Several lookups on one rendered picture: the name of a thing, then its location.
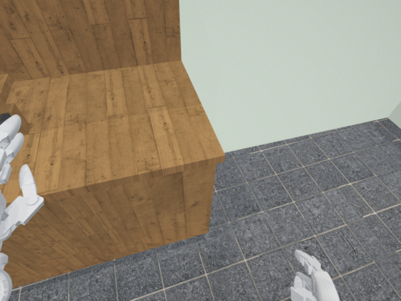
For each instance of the right robot hand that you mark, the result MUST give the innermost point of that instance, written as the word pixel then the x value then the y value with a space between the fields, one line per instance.
pixel 319 287

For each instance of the left robot hand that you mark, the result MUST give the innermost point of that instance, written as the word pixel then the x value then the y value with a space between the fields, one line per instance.
pixel 22 209

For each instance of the counter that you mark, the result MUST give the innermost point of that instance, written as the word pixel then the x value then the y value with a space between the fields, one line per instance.
pixel 115 136

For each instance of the left robot forearm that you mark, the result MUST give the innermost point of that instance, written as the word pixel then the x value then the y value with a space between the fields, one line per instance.
pixel 5 279

